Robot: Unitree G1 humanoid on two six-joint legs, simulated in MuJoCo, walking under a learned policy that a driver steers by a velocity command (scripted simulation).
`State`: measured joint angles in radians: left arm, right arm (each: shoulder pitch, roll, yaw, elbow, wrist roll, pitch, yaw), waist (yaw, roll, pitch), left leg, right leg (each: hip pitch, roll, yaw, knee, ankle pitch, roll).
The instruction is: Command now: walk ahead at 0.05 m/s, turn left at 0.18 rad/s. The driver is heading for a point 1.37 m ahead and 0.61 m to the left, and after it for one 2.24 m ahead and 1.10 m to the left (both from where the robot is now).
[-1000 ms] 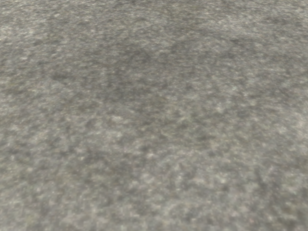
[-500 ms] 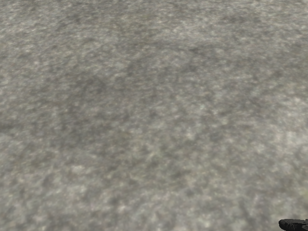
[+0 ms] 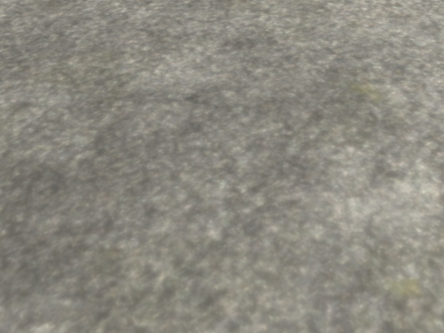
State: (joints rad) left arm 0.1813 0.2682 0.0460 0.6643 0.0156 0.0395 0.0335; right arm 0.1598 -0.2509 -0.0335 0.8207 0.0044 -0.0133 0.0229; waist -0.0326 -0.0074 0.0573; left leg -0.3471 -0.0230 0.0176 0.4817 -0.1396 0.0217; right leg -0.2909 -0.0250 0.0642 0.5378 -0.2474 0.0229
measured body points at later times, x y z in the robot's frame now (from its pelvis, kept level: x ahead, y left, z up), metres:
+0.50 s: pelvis +0.02 +0.02 +0.01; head +0.06 +0.06 +0.46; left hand +0.12 +0.34 -0.09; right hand +0.22 -0.22 -0.08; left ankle +0.03 +0.10 -0.73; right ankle +0.06 -0.14 -0.66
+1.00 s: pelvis +0.03 -0.01 +0.01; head +0.06 +0.00 +0.46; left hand +0.00 +0.30 -0.08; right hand +0.31 -0.18 -0.09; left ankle -0.05 +0.10 -0.67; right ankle +0.09 -0.12 -0.73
